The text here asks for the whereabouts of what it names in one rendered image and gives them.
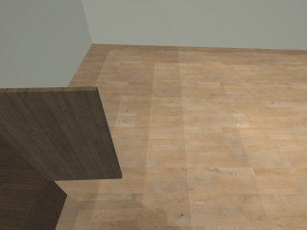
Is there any cupboard door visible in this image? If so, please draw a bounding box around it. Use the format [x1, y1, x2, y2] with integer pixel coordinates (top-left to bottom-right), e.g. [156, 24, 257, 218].
[0, 86, 123, 181]

